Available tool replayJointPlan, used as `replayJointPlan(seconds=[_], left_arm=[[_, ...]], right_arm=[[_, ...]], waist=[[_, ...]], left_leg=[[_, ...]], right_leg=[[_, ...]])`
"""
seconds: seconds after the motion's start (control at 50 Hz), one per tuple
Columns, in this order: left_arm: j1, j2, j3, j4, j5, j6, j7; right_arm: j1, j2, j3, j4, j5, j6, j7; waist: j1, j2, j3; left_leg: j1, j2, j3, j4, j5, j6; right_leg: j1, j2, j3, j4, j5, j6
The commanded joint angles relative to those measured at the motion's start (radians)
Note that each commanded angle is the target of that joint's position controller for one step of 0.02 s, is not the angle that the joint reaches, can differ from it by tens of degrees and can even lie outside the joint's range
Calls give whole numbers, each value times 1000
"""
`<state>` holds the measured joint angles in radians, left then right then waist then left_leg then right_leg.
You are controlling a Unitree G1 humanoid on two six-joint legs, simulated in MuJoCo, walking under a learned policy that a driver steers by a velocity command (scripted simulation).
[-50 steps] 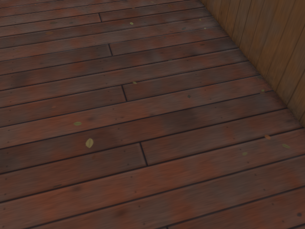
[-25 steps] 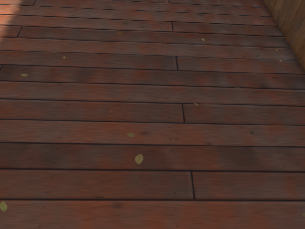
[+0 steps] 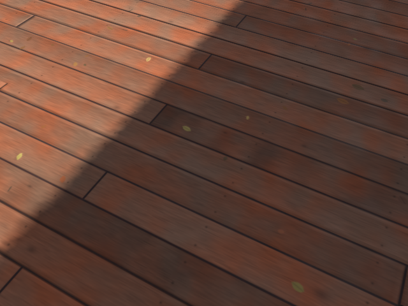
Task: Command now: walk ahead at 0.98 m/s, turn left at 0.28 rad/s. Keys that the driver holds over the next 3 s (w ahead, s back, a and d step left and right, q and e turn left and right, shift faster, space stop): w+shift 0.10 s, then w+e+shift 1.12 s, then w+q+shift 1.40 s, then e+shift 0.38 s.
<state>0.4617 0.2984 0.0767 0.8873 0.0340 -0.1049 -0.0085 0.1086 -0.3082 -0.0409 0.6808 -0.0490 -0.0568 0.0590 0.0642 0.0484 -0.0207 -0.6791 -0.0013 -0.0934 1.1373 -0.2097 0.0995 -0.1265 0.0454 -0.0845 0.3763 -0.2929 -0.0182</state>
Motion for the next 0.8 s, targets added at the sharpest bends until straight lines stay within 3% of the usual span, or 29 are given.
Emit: replayJointPlan(seconds=[0.02,0.08,0.12,0.14,0.16,0.18,0.2,0.22,0.24,0.26,0.28,0.3,0.34,0.38,0.44,0.46,0.52,0.56,0.58,0.6,0.62,0.64,0.66,0.68,0.7,0.72,0.74,0.76,0.8], left_arm=[[-88,65,-6,-67,-13,-38,-8],[-35,100,-6,-41,-34,-43,-17],[24,132,-5,-11,-32,-36,-18],[44,162,-4,0,-28,-30,-12],[57,192,-1,12,-22,-19,-3],[51,214,2,16,-19,-5,7],[30,202,-2,5,-22,-1,11],[83,38,-35,-38,-26,-2,-1],[122,26,-36,-70,-68,-3,0],[-12,95,-15,-86,-60,3,6],[-70,71,-22,-94,-52,3,-2],[-80,45,-26,-82,-43,11,-11],[-43,8,-28,-65,-19,49,-29],[-119,-13,-25,-94,-13,79,-40],[-261,-35,-37,-154,-15,87,-55],[-300,-31,-40,-166,-18,87,-58],[-404,-14,-51,-205,-18,80,-77],[-420,7,-52,-211,-17,77,-82],[-378,29,-47,-199,-20,78,-80],[-288,59,-38,-176,-22,80,-74],[-129,101,-20,-136,-23,82,-66],[88,148,8,-70,-21,84,-51],[170,188,37,-37,-32,85,-26],[65,244,50,-34,-43,97,-11],[2,326,65,-86,-18,105,-8],[-27,271,64,-117,-12,104,-1],[-53,198,49,-105,-13,97,5],[-80,173,40,-96,-17,85,6],[-113,143,24,-104,-26,52,12]], right_arm=[[-86,-13,24,-111,-2,-7,20],[-184,11,44,-129,9,-15,41],[-212,-6,43,-127,5,-17,29],[-197,-18,37,-124,0,-19,18],[-118,-46,25,-103,-6,-21,3],[73,-83,5,-45,-7,-24,-14],[262,-145,-23,12,-18,-26,-34],[357,-244,-49,29,-46,-32,-56],[367,-255,-54,16,-31,-27,-53],[293,-188,-47,34,-15,-27,-49],[231,-121,-32,45,-6,-36,-47],[199,-91,-28,58,-6,-43,-44],[192,-44,-16,84,12,-57,-46],[202,-14,-11,117,36,-76,-43],[214,7,-5,146,34,-91,-41],[217,11,-4,153,31,-94,-43],[246,-35,-7,172,33,-93,-61],[274,-90,-13,177,34,-87,-78],[283,-123,-20,174,31,-76,-90],[266,-160,-30,164,25,-61,-102],[223,-191,-41,149,18,-41,-110],[167,-207,-48,126,9,-23,-110],[144,-184,-49,127,5,-12,-91],[128,-5,-2,81,-15,-30,-72],[199,-9,12,-41,19,-56,-64],[144,-65,16,-41,6,-84,-65],[106,-98,10,-30,8,-93,-63],[78,-87,14,-33,-6,-85,-66],[89,-65,24,-29,-31,-36,-64]], waist=[[-84,-86,145],[-58,-67,161],[-47,-70,154],[-62,-100,116],[-107,-134,42],[-200,-152,-66],[-290,-144,-162],[-240,81,-312],[-207,186,-468],[-191,65,-283],[-160,19,-122],[-124,-4,-54],[-61,43,-4],[-41,27,58],[-35,33,126],[-36,27,138],[-38,-22,166],[-25,-8,140],[2,18,100],[57,51,42],[142,71,-36],[239,60,-126],[257,-37,-127],[117,-292,-6],[24,-338,-212],[42,-143,-155],[-1,6,-19],[-48,63,42],[-107,90,93]], left_leg=[[-88,61,-17,-198,141,-17],[179,47,147,-407,288,10],[194,26,182,-475,247,31],[236,-12,195,-503,174,37],[341,-48,191,-518,92,43],[563,-75,177,-555,49,49],[841,3,101,-549,21,53],[1104,307,-264,-586,-344,67],[1141,484,-697,-789,-495,98],[993,409,-576,-832,-459,68],[824,373,-409,-846,-306,58],[710,333,-299,-874,-172,42],[572,291,-140,-930,-79,21],[555,268,-13,-974,40,-2],[521,204,201,-1016,272,-37],[521,176,258,-1019,343,-45],[574,159,365,-1039,555,-78],[660,179,396,-966,917,-96],[716,193,397,-880,1112,-104],[747,213,389,-757,1268,-108],[728,235,374,-556,1351,-100],[637,247,339,-264,1287,-82],[475,138,339,130,710,-74],[98,-40,278,509,-257,-92],[-180,-68,62,624,-297,-112],[-250,-6,-10,533,-222,-98],[-213,39,-14,409,-142,-98],[-144,70,-11,323,-134,-112],[-15,117,-5,195,-145,-150]], right_leg=[[-89,-256,204,-329,71,-148],[-164,-232,78,-428,315,-129],[-7,-245,51,-353,624,-128],[72,-255,47,-254,880,-123],[122,-267,46,-96,1078,-113],[88,-261,46,139,1128,-101],[-100,-218,45,429,915,-90],[-386,-100,53,836,143,-89],[-536,-32,159,1074,-150,-99],[-619,-89,173,1082,-20,-109],[-625,-125,163,1011,56,-103],[-589,-153,163,965,73,-95],[-523,-183,158,932,73,-77],[-588,-201,147,906,97,-70],[-633,-190,81,794,258,-68],[-625,-175,55,735,316,-75],[-543,-124,-49,484,415,-117],[-436,-51,-122,379,426,-149],[-376,-10,-145,364,391,-161],[-281,23,-149,363,329,-174],[-118,49,-130,373,263,-196],[102,56,-68,357,174,-232],[252,31,27,275,97,-272],[296,-82,270,316,280,-310],[518,-244,783,61,43,-513],[461,-306,941,-144,-195,-481],[284,-284,880,-185,-209,-423],[133,-245,793,-180,-104,-390],[-97,-160,634,-186,43,-363]])
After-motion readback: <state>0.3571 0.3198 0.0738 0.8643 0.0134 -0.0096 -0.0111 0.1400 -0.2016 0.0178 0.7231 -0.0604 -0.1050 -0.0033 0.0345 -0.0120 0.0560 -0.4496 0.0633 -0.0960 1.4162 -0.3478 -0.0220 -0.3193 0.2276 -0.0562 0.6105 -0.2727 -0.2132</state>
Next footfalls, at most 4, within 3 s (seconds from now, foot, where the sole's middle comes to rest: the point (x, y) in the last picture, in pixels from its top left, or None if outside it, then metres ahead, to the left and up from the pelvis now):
0.20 left None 0.39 0.13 -0.77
0.66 right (246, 227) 0.79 -0.07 -0.77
1.08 left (261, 139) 1.24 -0.14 -0.77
1.52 right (363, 139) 1.27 -0.59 -0.77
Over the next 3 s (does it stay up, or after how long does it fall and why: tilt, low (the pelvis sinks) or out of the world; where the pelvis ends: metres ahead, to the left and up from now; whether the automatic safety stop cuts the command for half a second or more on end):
stays up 2.30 -0.91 0.00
